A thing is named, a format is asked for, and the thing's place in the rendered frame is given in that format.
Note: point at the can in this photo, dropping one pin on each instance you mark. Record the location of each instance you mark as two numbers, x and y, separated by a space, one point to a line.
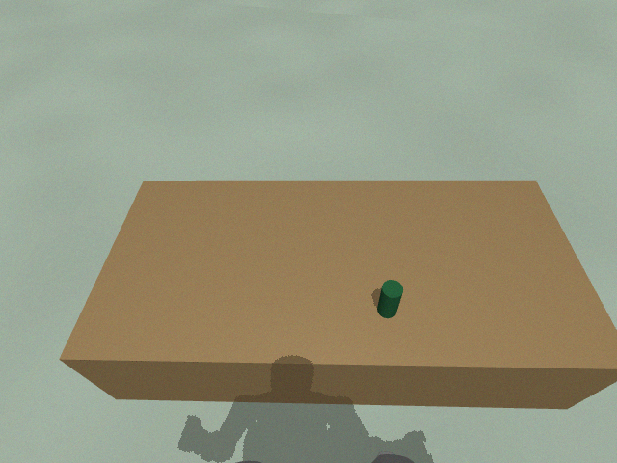
389 300

